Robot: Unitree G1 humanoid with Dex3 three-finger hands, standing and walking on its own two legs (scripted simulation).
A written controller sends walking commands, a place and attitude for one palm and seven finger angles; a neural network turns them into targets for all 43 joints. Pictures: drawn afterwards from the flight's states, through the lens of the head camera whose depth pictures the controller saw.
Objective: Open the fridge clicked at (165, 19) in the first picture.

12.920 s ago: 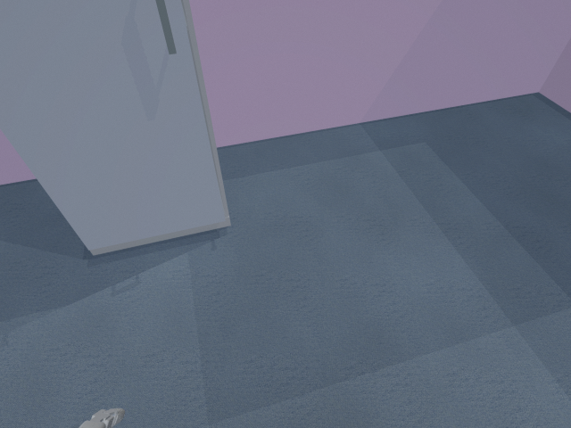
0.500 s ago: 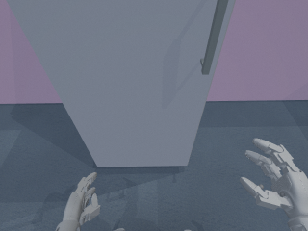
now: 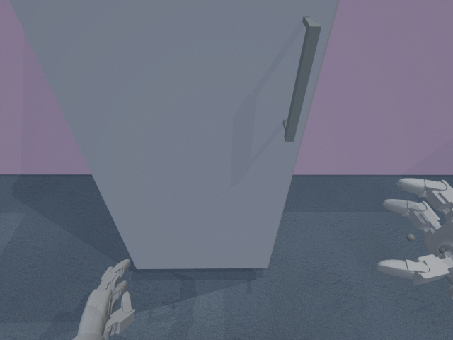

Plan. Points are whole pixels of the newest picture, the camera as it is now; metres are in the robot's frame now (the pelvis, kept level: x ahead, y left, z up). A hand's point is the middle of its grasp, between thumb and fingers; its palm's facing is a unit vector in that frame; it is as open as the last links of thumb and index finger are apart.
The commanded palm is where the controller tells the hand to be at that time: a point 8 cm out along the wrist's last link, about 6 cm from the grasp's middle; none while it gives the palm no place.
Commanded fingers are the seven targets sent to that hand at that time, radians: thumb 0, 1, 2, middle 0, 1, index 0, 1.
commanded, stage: raise the hand to about handle height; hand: right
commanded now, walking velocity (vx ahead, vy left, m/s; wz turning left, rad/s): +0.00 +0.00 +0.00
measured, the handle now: (297, 85) +0.54 -0.13 +0.22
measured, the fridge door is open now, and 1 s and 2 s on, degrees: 0 0 0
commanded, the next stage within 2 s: move the hooked fingers beside the handle in 0.94 s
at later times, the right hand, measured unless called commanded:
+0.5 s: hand (441, 171) +0.28 -0.27 +0.23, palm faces +0.08 +0.99 -0.09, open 13.9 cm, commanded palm +0.24 -0.30 +0.23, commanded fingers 0.00 0.50 -0.30 0.30 1.20 0.30 1.20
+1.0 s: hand (432, 177) +0.28 -0.26 +0.22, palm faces +0.07 +0.99 -0.07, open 14.0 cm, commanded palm +0.24 -0.30 +0.23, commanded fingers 0.00 0.50 -0.30 0.30 1.20 0.30 1.20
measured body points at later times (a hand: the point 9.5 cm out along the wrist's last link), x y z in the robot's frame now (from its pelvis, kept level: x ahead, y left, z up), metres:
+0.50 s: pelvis +0.00 +0.02 +0.01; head -0.03 +0.04 +0.46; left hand +0.19 +0.23 -0.05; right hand +0.27 -0.32 +0.24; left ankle +0.01 +0.15 -0.72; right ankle -0.01 -0.12 -0.72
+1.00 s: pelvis +0.00 +0.02 +0.01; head -0.03 +0.04 +0.46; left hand +0.20 +0.23 -0.05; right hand +0.27 -0.32 +0.23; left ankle +0.01 +0.15 -0.72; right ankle -0.01 -0.12 -0.72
